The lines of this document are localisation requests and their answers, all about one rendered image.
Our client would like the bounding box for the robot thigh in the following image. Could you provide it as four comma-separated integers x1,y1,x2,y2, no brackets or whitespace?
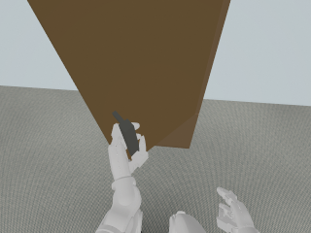
130,209,143,233
169,214,206,233

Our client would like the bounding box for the cupboard door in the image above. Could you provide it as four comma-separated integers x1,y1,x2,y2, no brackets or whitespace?
27,0,224,161

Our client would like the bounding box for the left robot thigh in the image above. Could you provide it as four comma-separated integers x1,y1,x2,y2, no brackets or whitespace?
130,209,143,233

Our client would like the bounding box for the right robot thigh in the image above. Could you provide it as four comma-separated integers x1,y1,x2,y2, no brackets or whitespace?
169,214,206,233

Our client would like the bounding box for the robot left hand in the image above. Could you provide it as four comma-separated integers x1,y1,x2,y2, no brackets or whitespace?
108,122,149,181

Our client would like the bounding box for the robot left forearm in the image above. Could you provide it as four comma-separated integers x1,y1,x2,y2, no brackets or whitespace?
95,176,142,233

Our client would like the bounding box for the robot right hand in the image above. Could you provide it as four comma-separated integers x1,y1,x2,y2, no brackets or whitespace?
216,187,255,233

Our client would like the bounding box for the handle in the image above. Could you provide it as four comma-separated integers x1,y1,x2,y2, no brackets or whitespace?
112,111,140,156

